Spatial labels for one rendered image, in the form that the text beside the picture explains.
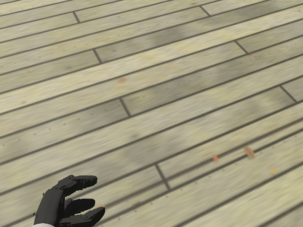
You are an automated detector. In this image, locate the left robot hand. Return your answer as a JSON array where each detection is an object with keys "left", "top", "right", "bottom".
[{"left": 33, "top": 175, "right": 105, "bottom": 227}]

